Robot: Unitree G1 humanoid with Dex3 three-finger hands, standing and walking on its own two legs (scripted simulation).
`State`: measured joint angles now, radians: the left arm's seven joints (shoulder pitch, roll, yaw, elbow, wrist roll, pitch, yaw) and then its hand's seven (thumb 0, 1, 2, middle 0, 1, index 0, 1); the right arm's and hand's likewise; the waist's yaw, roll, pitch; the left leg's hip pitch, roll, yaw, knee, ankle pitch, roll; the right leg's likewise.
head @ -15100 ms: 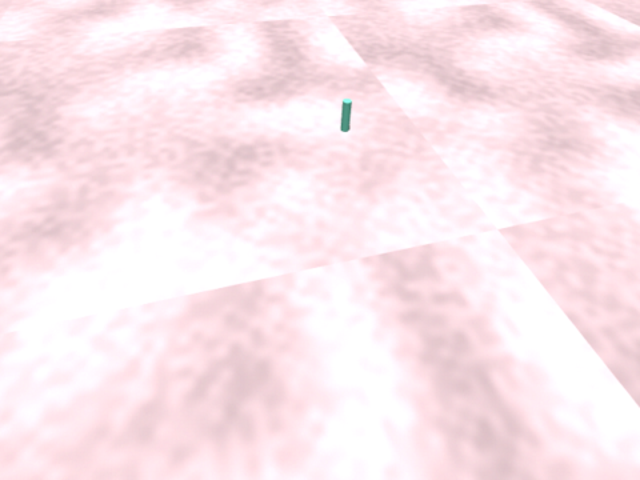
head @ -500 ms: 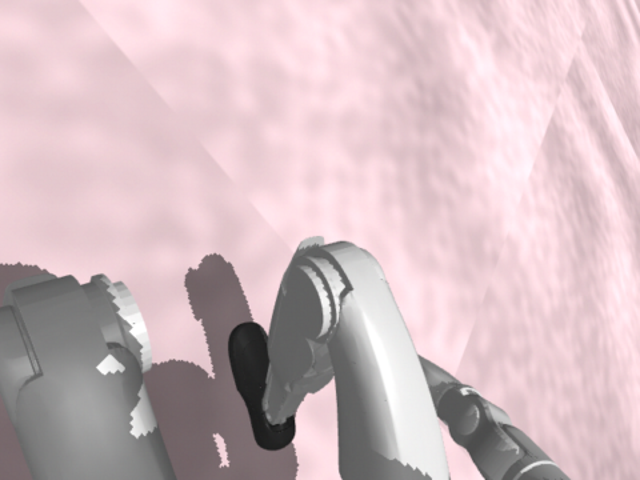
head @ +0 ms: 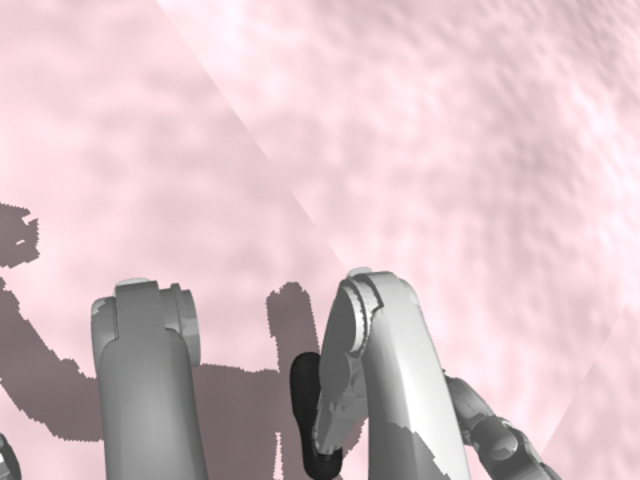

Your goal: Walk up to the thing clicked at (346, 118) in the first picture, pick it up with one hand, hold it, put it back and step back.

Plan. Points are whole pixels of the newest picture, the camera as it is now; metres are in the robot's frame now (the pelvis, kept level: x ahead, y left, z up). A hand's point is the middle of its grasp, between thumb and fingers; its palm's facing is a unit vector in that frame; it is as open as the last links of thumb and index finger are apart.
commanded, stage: settle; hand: left
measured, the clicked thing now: out of the picture +0.40 +0.38 -0.09
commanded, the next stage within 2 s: lift in 1.12 s
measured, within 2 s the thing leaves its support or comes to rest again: neither
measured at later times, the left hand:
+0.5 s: hand out of the picture +0.41 +0.36 -0.01, palm faces +0.48 -0.88 -0.03, open 6.3 cm
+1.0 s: hand out of the picture +0.40 +0.35 +0.03, palm faces +0.48 -0.88 -0.03, open 6.3 cm
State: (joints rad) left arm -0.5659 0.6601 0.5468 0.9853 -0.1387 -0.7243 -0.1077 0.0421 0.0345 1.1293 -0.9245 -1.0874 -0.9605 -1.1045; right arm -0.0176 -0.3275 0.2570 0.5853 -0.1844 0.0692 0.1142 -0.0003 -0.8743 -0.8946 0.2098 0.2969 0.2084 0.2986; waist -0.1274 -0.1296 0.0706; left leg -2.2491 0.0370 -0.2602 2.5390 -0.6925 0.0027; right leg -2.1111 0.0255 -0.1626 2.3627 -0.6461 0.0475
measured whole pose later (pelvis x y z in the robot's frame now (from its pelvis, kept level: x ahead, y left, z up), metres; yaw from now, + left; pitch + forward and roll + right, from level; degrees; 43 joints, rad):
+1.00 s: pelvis +0.01 -0.01 +0.06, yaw +6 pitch +31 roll -6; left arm -0.59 0.49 0.58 0.88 -0.14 -0.56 -0.18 0.04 0.03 1.14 -0.93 -1.09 -0.96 -1.10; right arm 0.08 -0.28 0.06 0.67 -0.07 0.03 0.05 0.00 -0.88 -0.89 0.21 0.30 0.21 0.30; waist -0.09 -0.03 -0.09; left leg -2.17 0.04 -0.13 2.31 -0.69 -0.02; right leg -2.10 -0.01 -0.07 2.24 -0.69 0.02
